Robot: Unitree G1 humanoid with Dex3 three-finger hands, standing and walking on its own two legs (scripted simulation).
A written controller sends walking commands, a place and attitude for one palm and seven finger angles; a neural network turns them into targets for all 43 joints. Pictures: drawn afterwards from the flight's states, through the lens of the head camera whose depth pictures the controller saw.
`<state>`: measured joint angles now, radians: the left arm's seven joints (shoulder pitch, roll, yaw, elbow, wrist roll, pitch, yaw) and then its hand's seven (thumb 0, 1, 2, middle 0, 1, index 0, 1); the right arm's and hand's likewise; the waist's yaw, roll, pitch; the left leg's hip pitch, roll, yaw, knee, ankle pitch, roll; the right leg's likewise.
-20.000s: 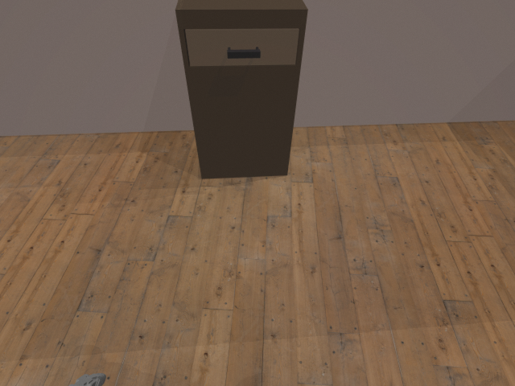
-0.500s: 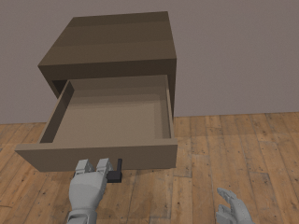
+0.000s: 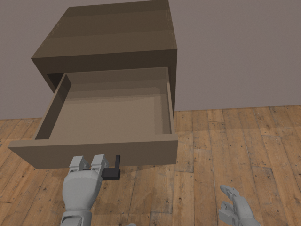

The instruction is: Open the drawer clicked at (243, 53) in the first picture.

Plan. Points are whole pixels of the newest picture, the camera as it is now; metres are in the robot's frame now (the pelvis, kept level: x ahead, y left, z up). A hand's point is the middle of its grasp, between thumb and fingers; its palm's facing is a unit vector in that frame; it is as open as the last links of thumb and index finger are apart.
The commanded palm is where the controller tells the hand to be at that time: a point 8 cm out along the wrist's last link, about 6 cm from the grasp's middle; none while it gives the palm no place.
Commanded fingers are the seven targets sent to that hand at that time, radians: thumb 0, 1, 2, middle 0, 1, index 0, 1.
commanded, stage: open the thumb to release the handle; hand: left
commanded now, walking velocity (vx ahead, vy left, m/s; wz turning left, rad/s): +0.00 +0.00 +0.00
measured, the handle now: (96, 166) +0.27 +0.18 +0.01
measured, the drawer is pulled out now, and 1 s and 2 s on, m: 0.30 0.30 0.30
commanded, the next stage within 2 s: lift the hand off the handle in 0.36 s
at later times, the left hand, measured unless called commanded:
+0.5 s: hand (93, 188) +0.22 +0.18 -0.01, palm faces +0.01 -0.11 -0.99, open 13.5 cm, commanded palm +0.20 +0.18 +0.04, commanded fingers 0.00 -0.50 0.30 -0.30 -1.20 -0.30 -1.20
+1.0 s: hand (91, 182) +0.23 +0.18 +0.01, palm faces +0.03 -0.13 -0.99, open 13.5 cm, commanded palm +0.20 +0.18 +0.08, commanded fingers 0.00 -0.50 0.30 -0.30 -1.20 -0.30 -1.20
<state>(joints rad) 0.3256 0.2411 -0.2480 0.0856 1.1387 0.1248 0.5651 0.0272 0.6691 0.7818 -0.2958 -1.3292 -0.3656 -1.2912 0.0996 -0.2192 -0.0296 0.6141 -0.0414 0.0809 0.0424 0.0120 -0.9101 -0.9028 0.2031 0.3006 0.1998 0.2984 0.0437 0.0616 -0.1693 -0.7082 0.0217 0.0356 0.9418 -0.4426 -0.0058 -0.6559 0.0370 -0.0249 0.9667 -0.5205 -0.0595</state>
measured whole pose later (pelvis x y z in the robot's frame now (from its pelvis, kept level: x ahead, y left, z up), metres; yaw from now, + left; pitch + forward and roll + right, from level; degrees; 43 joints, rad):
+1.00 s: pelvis -0.02 +0.01 +0.02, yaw +1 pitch +7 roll +0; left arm 0.15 0.24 -0.30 0.19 1.05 0.18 0.47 0.00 -0.49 0.30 -0.34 -1.22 -0.37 -1.23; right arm 0.13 -0.21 -0.02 0.65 -0.01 0.09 -0.02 0.01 -0.91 -0.90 0.20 0.30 0.20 0.30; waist 0.04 0.08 -0.13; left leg -0.59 0.01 0.02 0.82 -0.36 0.00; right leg -0.54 0.03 -0.03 0.84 -0.44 -0.05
